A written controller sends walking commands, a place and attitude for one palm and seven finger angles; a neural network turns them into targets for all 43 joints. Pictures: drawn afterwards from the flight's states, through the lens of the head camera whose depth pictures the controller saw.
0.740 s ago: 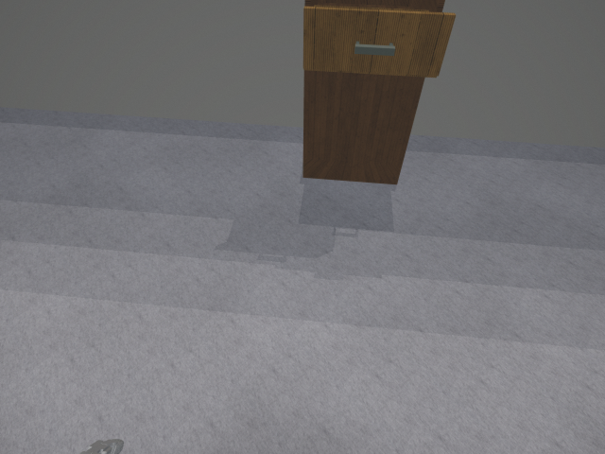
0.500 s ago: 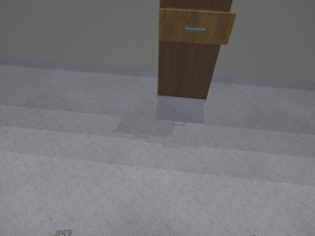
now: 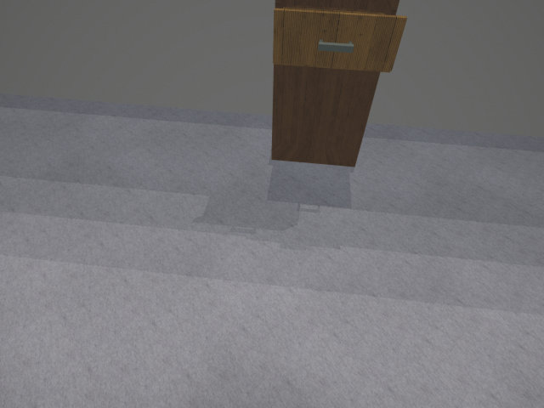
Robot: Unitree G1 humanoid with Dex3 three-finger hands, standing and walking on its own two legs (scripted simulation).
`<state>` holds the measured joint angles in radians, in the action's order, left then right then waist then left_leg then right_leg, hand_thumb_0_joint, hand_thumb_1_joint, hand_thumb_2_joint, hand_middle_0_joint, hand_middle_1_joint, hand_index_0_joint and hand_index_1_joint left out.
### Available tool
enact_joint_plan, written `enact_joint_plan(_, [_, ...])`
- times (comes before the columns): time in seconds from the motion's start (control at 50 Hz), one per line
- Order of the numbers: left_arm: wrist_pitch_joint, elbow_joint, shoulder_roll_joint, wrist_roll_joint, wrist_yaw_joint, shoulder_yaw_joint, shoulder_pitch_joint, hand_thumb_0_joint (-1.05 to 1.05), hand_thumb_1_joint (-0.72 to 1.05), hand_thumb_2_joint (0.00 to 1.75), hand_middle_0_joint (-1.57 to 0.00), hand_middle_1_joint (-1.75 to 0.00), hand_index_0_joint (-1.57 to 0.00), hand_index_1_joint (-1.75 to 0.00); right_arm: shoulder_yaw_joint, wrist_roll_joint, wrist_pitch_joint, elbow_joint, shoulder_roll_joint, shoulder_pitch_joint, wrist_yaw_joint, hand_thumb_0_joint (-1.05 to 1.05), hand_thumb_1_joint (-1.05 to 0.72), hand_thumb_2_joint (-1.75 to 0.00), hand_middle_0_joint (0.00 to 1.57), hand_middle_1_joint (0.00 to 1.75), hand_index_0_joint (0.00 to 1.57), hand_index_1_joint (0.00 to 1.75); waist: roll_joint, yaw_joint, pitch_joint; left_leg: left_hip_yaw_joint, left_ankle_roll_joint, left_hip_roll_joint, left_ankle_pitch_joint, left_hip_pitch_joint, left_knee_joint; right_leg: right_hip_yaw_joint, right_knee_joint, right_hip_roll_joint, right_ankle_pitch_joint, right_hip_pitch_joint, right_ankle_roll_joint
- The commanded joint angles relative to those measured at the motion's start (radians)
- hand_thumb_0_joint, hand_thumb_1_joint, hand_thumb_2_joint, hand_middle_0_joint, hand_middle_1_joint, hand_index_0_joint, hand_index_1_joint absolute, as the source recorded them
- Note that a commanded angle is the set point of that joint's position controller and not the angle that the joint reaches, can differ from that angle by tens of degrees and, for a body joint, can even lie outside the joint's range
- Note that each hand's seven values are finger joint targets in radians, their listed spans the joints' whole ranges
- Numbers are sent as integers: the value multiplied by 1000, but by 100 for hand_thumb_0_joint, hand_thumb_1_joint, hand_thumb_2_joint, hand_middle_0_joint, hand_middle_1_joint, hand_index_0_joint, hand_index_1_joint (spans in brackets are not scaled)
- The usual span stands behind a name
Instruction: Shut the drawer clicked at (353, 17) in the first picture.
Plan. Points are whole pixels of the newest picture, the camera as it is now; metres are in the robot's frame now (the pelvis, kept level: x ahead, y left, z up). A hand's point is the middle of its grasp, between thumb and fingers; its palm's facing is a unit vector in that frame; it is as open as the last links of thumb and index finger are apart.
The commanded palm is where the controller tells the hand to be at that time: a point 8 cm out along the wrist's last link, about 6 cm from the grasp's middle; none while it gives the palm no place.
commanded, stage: stand and wait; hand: left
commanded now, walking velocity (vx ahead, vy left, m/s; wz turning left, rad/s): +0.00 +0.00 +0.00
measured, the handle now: (335, 45) +1.24 -0.14 +0.02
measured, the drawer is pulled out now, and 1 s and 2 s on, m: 0.29 0.29 0.29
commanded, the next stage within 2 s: look at it before walking up in 0.10 s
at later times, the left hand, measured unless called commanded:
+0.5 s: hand out of the picture +0.07 +0.25 -0.16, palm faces -0.02 -0.95 -0.32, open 7.3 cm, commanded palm none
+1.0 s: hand out of the picture +0.06 +0.23 -0.17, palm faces -0.04 -0.96 -0.27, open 7.3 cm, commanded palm none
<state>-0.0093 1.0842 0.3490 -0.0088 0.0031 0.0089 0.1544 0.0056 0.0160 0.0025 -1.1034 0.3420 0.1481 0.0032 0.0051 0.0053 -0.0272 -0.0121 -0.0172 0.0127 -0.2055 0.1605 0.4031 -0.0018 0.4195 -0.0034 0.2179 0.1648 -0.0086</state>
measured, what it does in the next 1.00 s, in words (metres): stands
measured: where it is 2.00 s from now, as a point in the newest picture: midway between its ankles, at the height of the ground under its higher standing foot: (292, 384)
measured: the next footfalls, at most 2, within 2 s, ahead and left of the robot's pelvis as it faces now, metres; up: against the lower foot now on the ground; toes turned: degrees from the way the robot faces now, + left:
left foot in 1.54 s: +0.36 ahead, +0.09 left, +0.00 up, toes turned -13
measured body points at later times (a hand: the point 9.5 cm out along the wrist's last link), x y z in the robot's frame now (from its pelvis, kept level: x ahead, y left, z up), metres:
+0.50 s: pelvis +0.00 +0.00 +0.00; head +0.01 +0.01 +0.45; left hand +0.07 +0.30 -0.13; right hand +0.08 -0.29 -0.13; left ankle +0.01 +0.13 -0.74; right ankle +0.01 -0.11 -0.74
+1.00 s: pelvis +0.03 +0.00 -0.01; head +0.02 +0.00 +0.44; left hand +0.06 +0.28 -0.15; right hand +0.08 -0.27 -0.14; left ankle +0.01 +0.13 -0.74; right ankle +0.01 -0.11 -0.74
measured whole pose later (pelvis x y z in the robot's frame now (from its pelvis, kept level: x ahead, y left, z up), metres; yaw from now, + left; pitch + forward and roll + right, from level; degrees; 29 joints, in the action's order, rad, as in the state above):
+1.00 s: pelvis +0.03 +0.00 -0.01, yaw -3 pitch -1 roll +0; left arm -0.04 1.06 0.29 -0.02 0.02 -0.01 0.25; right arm 0.00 0.03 0.00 -1.07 0.28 0.19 0.00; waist 0.01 0.03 0.01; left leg 0.04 -0.01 0.03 -0.30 0.17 0.48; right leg 0.05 0.51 -0.03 0.32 0.20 -0.02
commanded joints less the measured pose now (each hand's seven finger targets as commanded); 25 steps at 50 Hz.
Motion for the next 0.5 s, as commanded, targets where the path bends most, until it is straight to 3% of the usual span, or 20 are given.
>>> enact_joint_plan(0.0, [30,-68,199,-1,-12,-42,-56,0,90,90,-20,-30,-20,-30,-40,-5,31,67,196,-61,-16,0,-90,-90,20,30,20,30,-1,-2,36,-95,46,95,55,8,-78,119,-104,122,7,19,-27])
enact_joint_plan(0.28, [31,-68,194,-3,-12,-43,-59,0,90,90,-20,-30,-20,-30,-40,-6,32,61,195,-59,-15,0,-90,-90,20,30,20,30,-11,-4,38,-100,44,98,69,7,-86,117,-104,119,-12,14,-24])
enact_joint_plan(0.48, [36,-64,193,-2,-13,-43,-54,0,90,90,-20,-30,-20,-30,-40,-8,35,61,194,-67,-16,0,-90,-90,20,30,20,30,-3,-3,63,-91,42,105,143,-23,-76,105,-97,127,-114,-15,-24])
